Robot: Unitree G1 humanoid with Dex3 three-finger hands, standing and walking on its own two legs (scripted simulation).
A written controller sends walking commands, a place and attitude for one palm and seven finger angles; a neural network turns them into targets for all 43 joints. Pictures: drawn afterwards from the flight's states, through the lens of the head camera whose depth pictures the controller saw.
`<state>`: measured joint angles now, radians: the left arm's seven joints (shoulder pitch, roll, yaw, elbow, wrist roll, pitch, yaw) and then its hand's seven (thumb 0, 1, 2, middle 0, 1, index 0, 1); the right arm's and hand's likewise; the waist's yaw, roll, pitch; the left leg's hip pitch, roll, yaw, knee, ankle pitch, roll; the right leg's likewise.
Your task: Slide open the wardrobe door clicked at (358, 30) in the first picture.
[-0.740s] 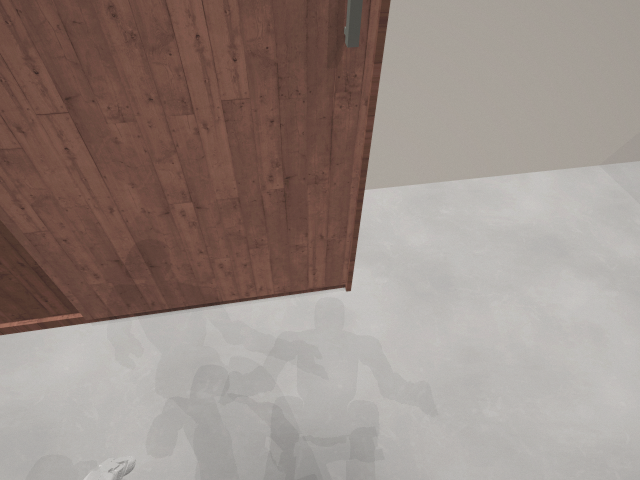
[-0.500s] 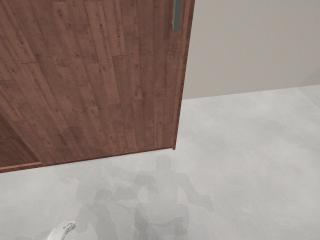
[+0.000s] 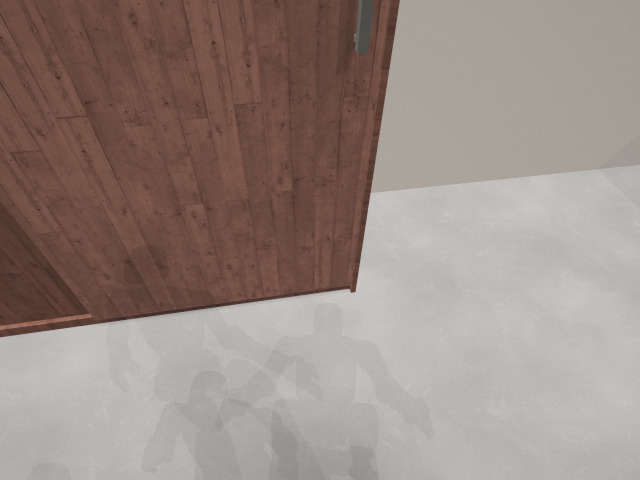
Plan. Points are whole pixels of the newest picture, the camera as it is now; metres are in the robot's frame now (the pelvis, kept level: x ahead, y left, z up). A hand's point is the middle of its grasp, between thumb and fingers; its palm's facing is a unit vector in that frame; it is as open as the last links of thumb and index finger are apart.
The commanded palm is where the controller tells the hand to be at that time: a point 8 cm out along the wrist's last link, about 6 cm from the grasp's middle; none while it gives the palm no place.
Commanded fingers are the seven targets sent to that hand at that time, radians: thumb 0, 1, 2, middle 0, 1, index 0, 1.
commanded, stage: stand and wait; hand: right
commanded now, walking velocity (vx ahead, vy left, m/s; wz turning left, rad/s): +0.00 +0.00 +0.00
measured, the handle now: out of the picture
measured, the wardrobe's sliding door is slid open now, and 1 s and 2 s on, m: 0.00 0.00 0.00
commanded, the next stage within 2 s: look at it before walking up in 0.10 s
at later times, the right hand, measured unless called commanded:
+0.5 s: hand out of the picture +0.07 -0.25 -0.15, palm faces -0.02 +0.94 -0.33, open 7.3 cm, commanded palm none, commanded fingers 0.00 -0.90 -0.90 0.20 0.30 0.20 0.30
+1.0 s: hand out of the picture +0.08 -0.24 -0.16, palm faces -0.03 +0.94 -0.34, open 7.3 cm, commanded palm none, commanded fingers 0.00 -0.90 -0.90 0.20 0.30 0.20 0.30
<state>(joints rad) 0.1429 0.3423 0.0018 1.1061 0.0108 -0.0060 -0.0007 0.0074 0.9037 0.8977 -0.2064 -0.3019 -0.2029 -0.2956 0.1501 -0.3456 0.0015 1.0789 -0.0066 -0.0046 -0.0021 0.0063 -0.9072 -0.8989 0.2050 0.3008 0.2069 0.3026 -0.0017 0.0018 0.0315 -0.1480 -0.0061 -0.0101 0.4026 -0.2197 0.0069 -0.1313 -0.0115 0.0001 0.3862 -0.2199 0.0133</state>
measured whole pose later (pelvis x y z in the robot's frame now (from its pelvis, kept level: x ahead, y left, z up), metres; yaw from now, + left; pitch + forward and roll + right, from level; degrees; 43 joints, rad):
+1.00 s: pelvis +0.00 +0.00 +0.00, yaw +2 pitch -1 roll +0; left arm 0.11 0.32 0.01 1.08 0.01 -0.01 0.01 0.01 0.90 0.90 -0.21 -0.30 -0.20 -0.30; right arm 0.15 -0.33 -0.01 1.06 -0.01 0.01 -0.01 0.00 -0.91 -0.90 0.20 0.30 0.21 0.30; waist -0.02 0.00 0.03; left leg -0.17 -0.02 -0.04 0.41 -0.22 0.01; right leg -0.14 -0.02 -0.03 0.39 -0.23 0.02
